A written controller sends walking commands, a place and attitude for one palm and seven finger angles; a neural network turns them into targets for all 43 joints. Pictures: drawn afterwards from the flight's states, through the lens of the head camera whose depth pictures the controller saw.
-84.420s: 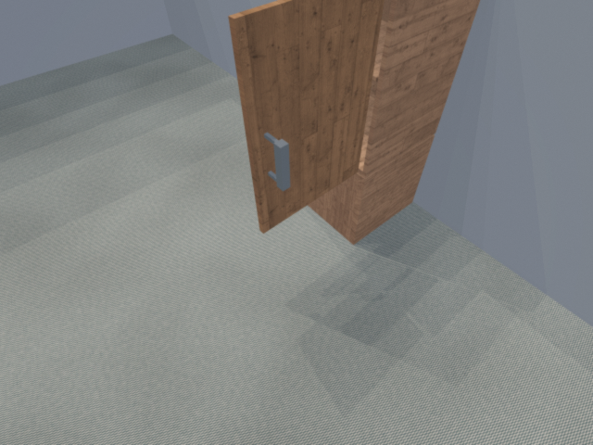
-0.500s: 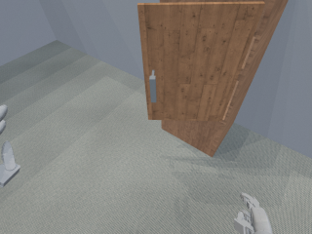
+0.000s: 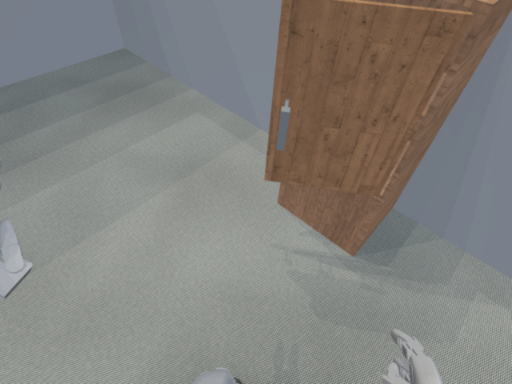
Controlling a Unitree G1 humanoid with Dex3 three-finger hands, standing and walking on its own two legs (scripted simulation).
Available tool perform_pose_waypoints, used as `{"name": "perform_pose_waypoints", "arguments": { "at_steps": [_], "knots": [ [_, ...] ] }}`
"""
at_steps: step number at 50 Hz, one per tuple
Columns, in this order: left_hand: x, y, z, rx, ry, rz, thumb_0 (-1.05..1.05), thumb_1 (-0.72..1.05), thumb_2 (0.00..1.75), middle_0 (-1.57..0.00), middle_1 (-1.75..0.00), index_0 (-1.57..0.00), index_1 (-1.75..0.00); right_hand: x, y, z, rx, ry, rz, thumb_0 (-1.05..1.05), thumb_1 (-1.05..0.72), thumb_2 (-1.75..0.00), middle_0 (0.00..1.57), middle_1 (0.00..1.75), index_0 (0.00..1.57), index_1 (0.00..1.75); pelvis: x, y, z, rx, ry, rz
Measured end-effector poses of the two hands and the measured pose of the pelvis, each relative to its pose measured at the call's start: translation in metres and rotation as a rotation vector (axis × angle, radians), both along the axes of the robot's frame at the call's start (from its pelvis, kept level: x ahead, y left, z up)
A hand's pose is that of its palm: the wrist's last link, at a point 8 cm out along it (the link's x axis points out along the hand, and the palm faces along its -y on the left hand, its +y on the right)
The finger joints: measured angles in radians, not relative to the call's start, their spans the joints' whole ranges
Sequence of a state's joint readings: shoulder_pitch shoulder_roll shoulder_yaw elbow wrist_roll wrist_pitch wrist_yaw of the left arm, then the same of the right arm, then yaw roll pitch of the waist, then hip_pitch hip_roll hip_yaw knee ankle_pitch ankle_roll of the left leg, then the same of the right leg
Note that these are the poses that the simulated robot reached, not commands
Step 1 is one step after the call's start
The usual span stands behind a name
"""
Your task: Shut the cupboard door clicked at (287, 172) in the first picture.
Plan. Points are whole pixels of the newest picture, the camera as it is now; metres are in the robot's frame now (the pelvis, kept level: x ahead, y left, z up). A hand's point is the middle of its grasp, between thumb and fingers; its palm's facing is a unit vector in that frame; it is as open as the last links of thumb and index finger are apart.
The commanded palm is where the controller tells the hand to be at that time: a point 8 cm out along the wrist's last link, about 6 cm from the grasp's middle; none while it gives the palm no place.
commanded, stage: step back with the hand held close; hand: left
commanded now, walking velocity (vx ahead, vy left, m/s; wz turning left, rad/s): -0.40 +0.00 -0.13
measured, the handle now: (283, 124) +0.80 -0.02 -0.06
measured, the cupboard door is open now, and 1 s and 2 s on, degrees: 34 34 34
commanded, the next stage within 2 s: stop stepping back and stand still in 0.32 s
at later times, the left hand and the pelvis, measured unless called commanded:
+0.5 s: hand out of the picture +0.09 +0.31 +0.19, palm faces +0.41 -0.84 -0.36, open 7.4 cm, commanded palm +0.05 +0.33 +0.19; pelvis -0.12 +0.05 +0.00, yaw -6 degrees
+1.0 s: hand out of the picture -0.06 +0.40 +0.19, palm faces +0.49 -0.82 -0.30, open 7.4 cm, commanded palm -0.14 +0.43 +0.19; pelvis -0.30 +0.14 -0.01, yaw -4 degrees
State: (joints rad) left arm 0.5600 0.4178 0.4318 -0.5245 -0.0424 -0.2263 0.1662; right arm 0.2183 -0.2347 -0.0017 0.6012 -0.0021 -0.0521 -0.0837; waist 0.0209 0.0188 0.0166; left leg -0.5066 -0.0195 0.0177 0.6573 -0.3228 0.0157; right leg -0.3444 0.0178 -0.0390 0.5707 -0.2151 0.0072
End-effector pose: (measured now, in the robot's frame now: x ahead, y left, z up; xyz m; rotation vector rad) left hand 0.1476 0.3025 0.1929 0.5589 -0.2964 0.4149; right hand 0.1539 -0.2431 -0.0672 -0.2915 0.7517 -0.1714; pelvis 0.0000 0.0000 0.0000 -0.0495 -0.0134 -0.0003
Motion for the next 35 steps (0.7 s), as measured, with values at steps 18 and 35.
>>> {"name": "perform_pose_waypoints", "arguments": {
  "at_steps": [18, 35],
  "knots": [
    [-0.080, 0.032, 0.004, 0.040, -0.055, -0.064, 0.01, 0.89, 0.90, -0.21, -0.30, -0.21, -0.30, -0.054, 0.059, 0.000, 0.057, -0.091, 0.075, 0.01, -0.90, -0.90, 0.21, 0.30, 0.20, 0.30, -0.092, 0.027, -0.013, -0.003, 0.103, -0.045],
    [-0.139, 0.051, -0.001, -0.097, 0.058, -0.208, 0.01, 0.89, 0.90, -0.21, -0.30, -0.21, -0.30, -0.237, 0.067, 0.036, 0.020, -0.104, -0.159, 0.01, -0.91, -0.90, 0.21, 0.30, 0.20, 0.30, -0.195, 0.076, 0.016, -0.031, -0.042, -0.092]
  ]
}}
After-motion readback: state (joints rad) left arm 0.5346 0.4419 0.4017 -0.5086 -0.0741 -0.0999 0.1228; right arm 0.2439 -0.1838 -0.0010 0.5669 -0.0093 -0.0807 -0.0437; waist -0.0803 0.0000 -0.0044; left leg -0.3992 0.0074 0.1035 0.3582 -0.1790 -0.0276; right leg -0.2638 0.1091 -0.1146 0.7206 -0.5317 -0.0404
